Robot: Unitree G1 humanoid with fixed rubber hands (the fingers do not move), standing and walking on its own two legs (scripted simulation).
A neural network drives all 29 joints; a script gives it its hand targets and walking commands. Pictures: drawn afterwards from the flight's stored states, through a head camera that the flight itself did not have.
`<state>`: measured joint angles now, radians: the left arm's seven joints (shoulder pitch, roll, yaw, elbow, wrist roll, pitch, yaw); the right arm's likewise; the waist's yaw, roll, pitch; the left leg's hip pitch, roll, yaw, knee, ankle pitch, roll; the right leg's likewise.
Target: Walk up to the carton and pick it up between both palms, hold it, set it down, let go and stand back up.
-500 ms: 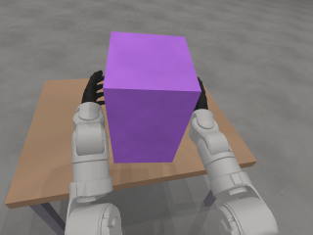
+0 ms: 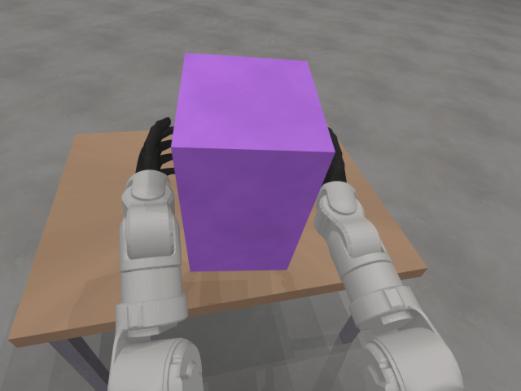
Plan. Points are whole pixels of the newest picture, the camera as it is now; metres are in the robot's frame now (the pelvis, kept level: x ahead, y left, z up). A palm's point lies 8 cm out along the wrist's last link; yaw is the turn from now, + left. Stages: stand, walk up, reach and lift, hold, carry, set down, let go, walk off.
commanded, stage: hold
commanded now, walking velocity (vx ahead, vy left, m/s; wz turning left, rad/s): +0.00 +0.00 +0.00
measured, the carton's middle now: (243, 176) +0.38 +0.02 +0.16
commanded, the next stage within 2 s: none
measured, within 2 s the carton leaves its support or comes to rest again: neither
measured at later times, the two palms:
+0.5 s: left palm (152, 173) +0.36 +0.14 +0.19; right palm (329, 178) +0.36 -0.11 +0.18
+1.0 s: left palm (151, 178) +0.36 +0.15 +0.18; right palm (327, 176) +0.37 -0.11 +0.18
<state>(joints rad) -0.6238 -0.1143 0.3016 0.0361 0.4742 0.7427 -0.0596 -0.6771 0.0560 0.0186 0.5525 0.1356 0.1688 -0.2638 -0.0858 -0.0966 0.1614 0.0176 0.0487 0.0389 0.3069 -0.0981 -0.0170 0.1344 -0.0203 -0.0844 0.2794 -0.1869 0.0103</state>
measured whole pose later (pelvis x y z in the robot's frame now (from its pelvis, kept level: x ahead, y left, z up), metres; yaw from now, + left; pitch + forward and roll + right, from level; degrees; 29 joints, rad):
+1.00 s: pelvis +0.00 +0.00 +0.00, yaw +1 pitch -12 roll -1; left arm -0.59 -0.11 0.29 0.02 0.46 0.72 -0.04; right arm -0.67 0.05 0.03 0.56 0.13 0.15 -0.26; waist -0.09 -0.10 0.15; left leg 0.01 0.05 0.02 0.30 -0.09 -0.02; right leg 0.14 -0.02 -0.10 0.26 -0.18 0.01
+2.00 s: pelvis +0.00 +0.00 +0.00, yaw +0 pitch -12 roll -1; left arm -0.59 -0.12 0.29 0.03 0.45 0.73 -0.04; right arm -0.68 0.04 0.03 0.56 0.13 0.16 -0.25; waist -0.08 -0.09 0.15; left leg 0.00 0.05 0.03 0.31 -0.10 -0.02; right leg 0.13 -0.02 -0.09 0.26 -0.18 0.01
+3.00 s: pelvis +0.00 +0.00 +0.00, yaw +0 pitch -12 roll -1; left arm -0.62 -0.11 0.29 0.05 0.46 0.74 -0.05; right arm -0.68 0.06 0.00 0.56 0.13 0.16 -0.25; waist -0.09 -0.10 0.16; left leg 0.00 0.04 0.03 0.31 -0.10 -0.01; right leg 0.12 -0.03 -0.09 0.28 -0.19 0.01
